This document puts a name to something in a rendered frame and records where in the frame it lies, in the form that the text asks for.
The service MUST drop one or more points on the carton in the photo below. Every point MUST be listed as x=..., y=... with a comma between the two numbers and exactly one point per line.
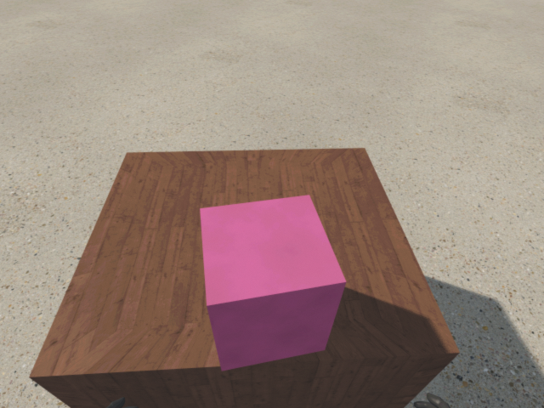
x=273, y=282

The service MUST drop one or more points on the pedestal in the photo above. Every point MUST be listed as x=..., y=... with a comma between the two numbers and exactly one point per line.
x=134, y=322

